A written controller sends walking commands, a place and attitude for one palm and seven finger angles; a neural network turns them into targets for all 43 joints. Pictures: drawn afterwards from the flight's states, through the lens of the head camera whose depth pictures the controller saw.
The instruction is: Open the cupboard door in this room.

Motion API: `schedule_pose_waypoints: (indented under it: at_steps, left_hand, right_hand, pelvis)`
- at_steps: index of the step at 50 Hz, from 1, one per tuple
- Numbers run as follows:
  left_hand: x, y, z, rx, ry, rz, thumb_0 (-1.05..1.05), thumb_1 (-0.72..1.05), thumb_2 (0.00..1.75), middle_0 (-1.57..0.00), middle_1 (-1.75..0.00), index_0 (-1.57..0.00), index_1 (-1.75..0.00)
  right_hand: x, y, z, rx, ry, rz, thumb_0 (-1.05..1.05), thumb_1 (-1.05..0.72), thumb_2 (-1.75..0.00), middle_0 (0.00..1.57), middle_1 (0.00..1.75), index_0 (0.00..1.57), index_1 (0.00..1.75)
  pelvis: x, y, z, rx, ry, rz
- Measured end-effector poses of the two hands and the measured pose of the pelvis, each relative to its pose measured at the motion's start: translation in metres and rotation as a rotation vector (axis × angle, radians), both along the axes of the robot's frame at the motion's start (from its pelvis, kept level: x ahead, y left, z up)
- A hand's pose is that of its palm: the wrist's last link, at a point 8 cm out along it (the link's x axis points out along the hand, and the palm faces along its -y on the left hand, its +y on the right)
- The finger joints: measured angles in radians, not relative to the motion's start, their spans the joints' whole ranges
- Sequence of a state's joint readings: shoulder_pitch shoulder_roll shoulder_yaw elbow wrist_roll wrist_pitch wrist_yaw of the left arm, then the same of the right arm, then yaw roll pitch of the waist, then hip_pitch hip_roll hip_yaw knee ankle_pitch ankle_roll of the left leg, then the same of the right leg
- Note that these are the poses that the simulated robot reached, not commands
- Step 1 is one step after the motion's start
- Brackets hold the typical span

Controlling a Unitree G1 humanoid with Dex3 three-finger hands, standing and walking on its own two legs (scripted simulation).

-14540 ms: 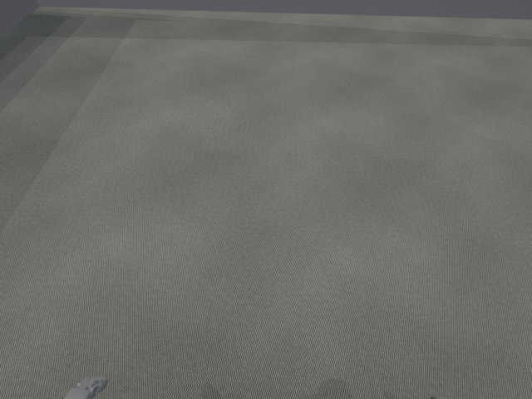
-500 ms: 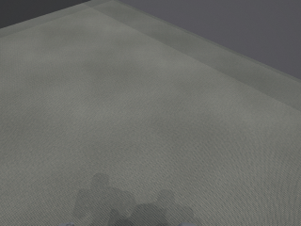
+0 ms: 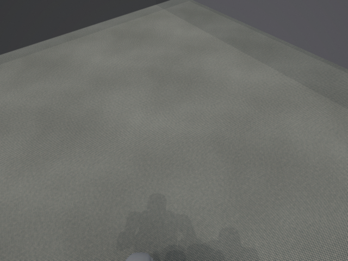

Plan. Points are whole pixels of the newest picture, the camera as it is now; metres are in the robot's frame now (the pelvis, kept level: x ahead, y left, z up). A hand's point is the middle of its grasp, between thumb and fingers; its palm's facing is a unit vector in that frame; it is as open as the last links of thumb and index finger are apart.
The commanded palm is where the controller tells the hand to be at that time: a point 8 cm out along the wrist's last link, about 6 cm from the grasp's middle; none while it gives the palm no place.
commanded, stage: turn or walk to find it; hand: left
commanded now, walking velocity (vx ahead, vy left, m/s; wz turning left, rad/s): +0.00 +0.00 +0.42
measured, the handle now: out of the picture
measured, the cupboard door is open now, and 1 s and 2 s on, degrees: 0 0 0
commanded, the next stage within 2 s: none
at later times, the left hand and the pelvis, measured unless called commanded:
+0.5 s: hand out of the picture +0.02 +0.27 -0.17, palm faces +0.23 -0.94 -0.25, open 7.4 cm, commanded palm none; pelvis -0.02 +0.04 +0.00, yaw +11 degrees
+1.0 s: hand out of the picture -0.06 +0.17 -0.15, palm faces +0.44 -0.86 -0.27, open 7.4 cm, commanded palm none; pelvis -0.03 -0.02 +0.00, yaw +26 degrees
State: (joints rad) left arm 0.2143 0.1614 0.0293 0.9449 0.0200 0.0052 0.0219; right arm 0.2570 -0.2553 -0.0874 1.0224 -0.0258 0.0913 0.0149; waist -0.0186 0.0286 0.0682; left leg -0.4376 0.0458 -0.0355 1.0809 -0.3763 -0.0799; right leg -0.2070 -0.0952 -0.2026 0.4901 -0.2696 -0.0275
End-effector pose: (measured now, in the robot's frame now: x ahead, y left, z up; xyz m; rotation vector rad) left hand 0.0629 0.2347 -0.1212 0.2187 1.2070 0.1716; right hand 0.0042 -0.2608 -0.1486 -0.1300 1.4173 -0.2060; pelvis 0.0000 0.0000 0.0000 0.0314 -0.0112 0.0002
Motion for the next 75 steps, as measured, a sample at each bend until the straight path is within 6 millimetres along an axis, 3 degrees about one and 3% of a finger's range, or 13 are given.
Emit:
schedule_pose_waypoints:
  at_steps: [4, 10, 16, 24, 32, 35, 39, 46, 52, 59, 62, 69, 75]
  left_hand:
    - [-0.035, 0.020, -0.011, -0.011, 0.057, 0.067, 0.01, 0.91, 0.90, -0.20, -0.30, -0.20, -0.30]
    - [-0.085, 0.061, -0.038, -0.032, 0.137, 0.176, 0.01, 0.90, 0.90, -0.20, -0.30, -0.20, -0.30]
    - [-0.094, 0.081, -0.029, -0.035, 0.147, 0.224, 0.01, 0.91, 0.90, -0.20, -0.30, -0.19, -0.29]
    - [-0.068, 0.079, -0.013, -0.012, 0.025, 0.233, 0.01, 0.91, 0.90, -0.20, -0.30, -0.19, -0.29]
    - [-0.042, 0.042, -0.002, 0.031, -0.085, 0.223, 0.01, 0.91, 0.90, -0.20, -0.30, -0.19, -0.29]
    - [-0.050, 0.022, 0.004, 0.045, -0.102, 0.236, 0.01, 0.90, 0.90, -0.20, -0.30, -0.20, -0.29]
    - [-0.075, 0.002, 0.012, 0.042, -0.074, 0.297, 0.00, 0.90, 0.90, -0.20, -0.30, -0.20, -0.30]
    - [-0.120, -0.019, 0.009, 0.022, -0.017, 0.406, 0.01, 0.91, 0.90, -0.20, -0.30, -0.20, -0.30]
    - [-0.169, -0.024, -0.002, -0.004, 0.043, 0.496, 0.00, 0.91, 0.90, -0.20, -0.30, -0.20, -0.30]
    - [-0.239, -0.015, -0.031, -0.057, 0.112, 0.605, 0.01, 0.90, 0.90, -0.20, -0.30, -0.20, -0.30]
    - [-0.262, -0.007, -0.040, -0.073, 0.144, 0.640, 0.01, 0.90, 0.90, -0.20, -0.30, -0.20, -0.30]
    - [-0.267, 0.009, -0.025, -0.071, 0.096, 0.673, 0.01, 0.91, 0.90, -0.20, -0.30, -0.19, -0.29]
    - [-0.254, 0.015, -0.016, -0.035, 0.038, 0.672, 0.01, 0.91, 0.90, -0.20, -0.30, -0.19, -0.29]
  right_hand:
    - [0.033, 0.013, 0.004, -0.020, -0.038, 0.082, 0.01, -0.91, -0.90, 0.20, 0.30, 0.19, 0.30]
    - [0.091, 0.052, 0.012, -0.058, -0.183, 0.209, 0.01, -0.91, -0.90, 0.20, 0.30, 0.20, 0.30]
    - [0.113, 0.085, 0.031, -0.048, -0.250, 0.278, 0.00, -0.91, -0.89, 0.20, 0.30, 0.20, 0.30]
    - [0.103, 0.090, 0.024, 0.002, -0.229, 0.306, 0.00, -0.91, -0.89, 0.21, 0.30, 0.20, 0.30]
    - [0.074, 0.048, -0.009, 0.045, -0.130, 0.290, 0.01, -0.91, -0.89, 0.21, 0.30, 0.20, 0.30]
    - [0.069, 0.030, -0.018, 0.051, -0.089, 0.297, 0.01, -0.91, -0.89, 0.21, 0.30, 0.20, 0.30]
    - [0.068, 0.013, -0.014, 0.050, -0.045, 0.332, 0.01, -0.91, -0.89, 0.20, 0.30, 0.20, 0.30]
    - [0.072, 0.001, -0.006, 0.029, 0.000, 0.404, 0.01, -0.91, -0.90, 0.20, 0.30, 0.20, 0.30]
    - [0.095, 0.020, -0.001, 0.012, -0.022, 0.501, 0.01, -0.91, -0.90, 0.20, 0.30, 0.20, 0.30]
    - [0.135, 0.083, 0.009, 0.009, -0.187, 0.638, 0.01, -0.91, -0.90, 0.20, 0.30, 0.20, 0.30]
    - [0.140, 0.108, 0.017, 0.016, -0.254, 0.679, 0.01, -0.91, -0.90, 0.20, 0.30, 0.20, 0.30]
    - [0.128, 0.132, 0.032, 0.027, -0.263, 0.729, 0.00, -0.91, -0.89, 0.20, 0.30, 0.20, 0.30]
    - [0.112, 0.122, 0.025, 0.045, -0.218, 0.725, 0.00, -0.91, -0.89, 0.21, 0.30, 0.20, 0.30]
  pelvis:
    - [-0.004, 0.012, -0.003, -0.007, 0.007, 0.040]
    - [-0.010, 0.039, -0.016, -0.022, 0.003, 0.095]
    - [-0.013, 0.050, -0.003, -0.052, -0.001, 0.134]
    - [-0.019, 0.043, 0.001, -0.039, -0.001, 0.191]
    - [-0.022, 0.008, -0.011, -0.004, 0.006, 0.254]
    - [-0.025, -0.005, -0.012, -0.007, -0.006, 0.295]
    - [-0.026, -0.015, -0.004, 0.013, -0.007, 0.336]
    - [-0.027, -0.025, 0.002, 0.015, -0.002, 0.409]
    - [-0.037, -0.022, 0.000, 0.007, -0.001, 0.465]
    - [-0.060, -0.001, -0.013, -0.030, -0.011, 0.529]
    - [-0.069, 0.006, -0.015, -0.021, -0.019, 0.539]
    - [-0.081, 0.013, 0.000, -0.049, -0.024, 0.587]
    - [-0.084, 0.006, 0.002, -0.041, -0.012, 0.621]
